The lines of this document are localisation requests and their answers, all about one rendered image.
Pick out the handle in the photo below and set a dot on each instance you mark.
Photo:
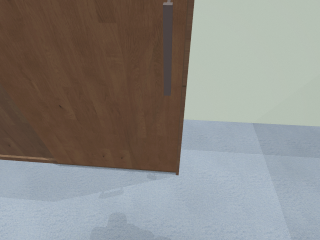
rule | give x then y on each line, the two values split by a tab
167	46

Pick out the wardrobe door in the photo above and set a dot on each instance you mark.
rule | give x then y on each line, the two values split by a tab
88	75
17	136

